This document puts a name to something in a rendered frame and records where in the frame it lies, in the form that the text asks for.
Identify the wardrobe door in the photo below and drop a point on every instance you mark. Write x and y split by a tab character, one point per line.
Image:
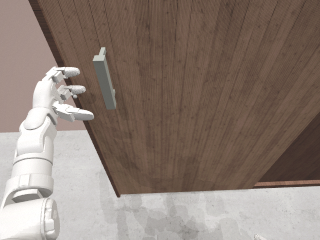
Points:
209	93
301	160

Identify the robot left forearm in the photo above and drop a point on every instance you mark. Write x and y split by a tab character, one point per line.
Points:
31	176

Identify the robot left upper arm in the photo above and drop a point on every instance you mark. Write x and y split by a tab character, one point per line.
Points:
36	219

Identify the handle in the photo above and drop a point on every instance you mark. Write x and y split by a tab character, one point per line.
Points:
104	79

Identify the left robot hand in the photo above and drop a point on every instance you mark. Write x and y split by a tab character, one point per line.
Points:
46	95

